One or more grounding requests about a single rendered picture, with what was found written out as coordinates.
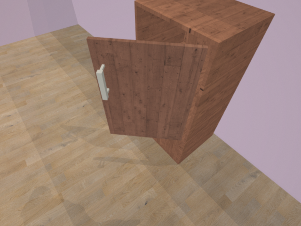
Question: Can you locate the cupboard door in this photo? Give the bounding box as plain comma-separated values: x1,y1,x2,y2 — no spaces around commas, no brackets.
86,36,208,141

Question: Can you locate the handle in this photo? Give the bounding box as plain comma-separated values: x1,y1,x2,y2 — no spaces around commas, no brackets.
96,64,110,100

